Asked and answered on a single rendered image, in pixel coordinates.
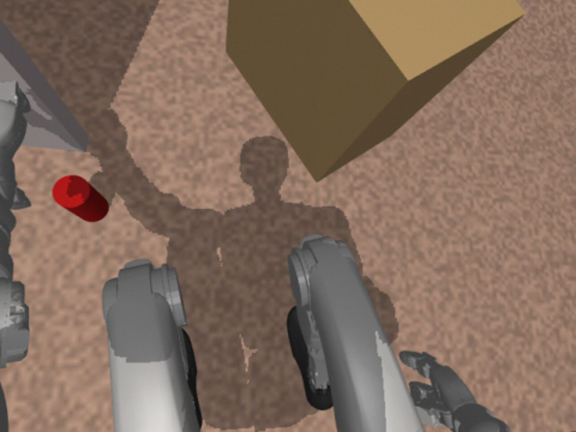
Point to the left robot hand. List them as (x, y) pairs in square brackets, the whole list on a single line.
[(13, 103)]

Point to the right robot foot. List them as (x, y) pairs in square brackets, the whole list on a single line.
[(317, 398)]

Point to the left robot foot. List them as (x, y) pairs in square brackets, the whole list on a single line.
[(192, 373)]

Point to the left robot arm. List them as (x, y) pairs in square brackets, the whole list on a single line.
[(14, 314)]

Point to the right robot hand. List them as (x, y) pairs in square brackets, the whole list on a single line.
[(435, 404)]

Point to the right robot arm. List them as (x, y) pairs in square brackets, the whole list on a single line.
[(472, 417)]

